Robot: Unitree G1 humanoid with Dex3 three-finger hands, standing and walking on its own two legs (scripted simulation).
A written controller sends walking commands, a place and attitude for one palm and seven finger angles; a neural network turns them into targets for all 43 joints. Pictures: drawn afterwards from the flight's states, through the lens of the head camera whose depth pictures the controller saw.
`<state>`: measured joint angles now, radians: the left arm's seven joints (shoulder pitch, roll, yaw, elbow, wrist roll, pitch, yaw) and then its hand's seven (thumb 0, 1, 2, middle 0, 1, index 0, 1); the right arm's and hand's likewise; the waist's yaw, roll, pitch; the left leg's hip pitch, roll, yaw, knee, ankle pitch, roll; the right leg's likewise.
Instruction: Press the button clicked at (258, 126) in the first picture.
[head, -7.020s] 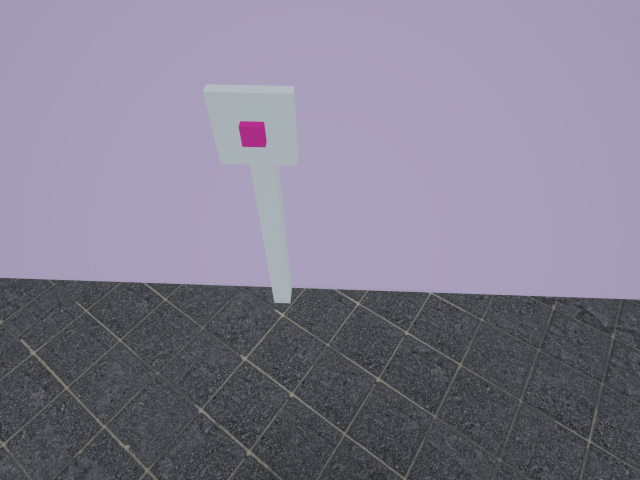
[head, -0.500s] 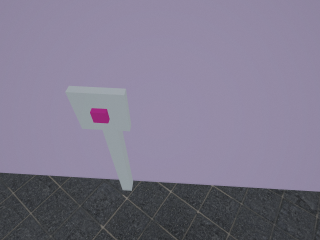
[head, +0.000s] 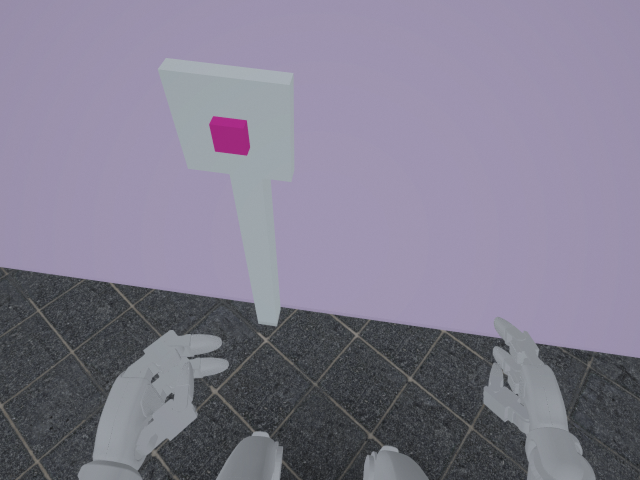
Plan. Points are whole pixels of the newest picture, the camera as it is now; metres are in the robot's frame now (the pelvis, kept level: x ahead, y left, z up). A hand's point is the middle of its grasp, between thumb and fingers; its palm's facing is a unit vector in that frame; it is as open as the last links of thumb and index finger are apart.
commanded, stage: raise the hand and make a fist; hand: left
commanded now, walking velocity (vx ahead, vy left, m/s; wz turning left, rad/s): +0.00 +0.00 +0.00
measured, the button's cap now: (231, 134) +0.56 +0.20 +0.09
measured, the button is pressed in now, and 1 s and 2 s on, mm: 0 0 0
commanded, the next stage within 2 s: aim a knuckle at the button in 1.52 s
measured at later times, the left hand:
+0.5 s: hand (159, 372) +0.21 +0.20 +0.06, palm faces -0.02 -1.00 -0.05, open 3.1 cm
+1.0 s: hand (144, 343) +0.23 +0.21 +0.08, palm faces -0.02 -1.00 -0.07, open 3.1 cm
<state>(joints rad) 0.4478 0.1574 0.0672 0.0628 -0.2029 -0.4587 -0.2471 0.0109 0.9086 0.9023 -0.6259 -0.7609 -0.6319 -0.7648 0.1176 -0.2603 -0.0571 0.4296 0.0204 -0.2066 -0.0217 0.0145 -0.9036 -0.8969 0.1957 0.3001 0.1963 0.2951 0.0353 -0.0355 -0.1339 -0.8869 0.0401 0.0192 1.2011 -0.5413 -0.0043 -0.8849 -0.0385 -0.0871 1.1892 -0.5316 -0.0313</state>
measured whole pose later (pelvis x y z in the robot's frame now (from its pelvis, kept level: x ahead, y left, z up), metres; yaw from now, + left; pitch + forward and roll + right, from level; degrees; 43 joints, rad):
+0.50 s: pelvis +0.00 +0.02 +0.01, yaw +0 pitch +14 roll -3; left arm 0.46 0.22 0.12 -0.09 -0.22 -0.39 -0.21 0.01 0.91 0.90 -1.24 -1.44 -1.25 -1.44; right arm 0.27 -0.24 0.00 0.53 0.02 -0.19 -0.05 0.02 -0.90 -0.90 0.20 0.30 0.20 0.30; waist -0.02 0.03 -0.13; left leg -0.89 0.04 0.01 1.17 -0.52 0.03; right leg -0.86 -0.04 -0.10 1.11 -0.49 0.00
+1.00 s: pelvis +0.02 +0.01 +0.02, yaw +1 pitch +13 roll -3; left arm 0.39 0.26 0.20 -0.04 -0.27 -0.33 -0.31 0.01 0.90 0.90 -1.30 -1.50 -1.30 -1.50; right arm 0.23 -0.22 0.03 0.50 0.02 -0.17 -0.05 0.02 -0.90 -0.90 0.20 0.30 0.20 0.30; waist 0.01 0.04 -0.12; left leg -0.81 0.04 -0.01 1.10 -0.52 0.01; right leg -0.77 -0.03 -0.11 1.04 -0.49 -0.01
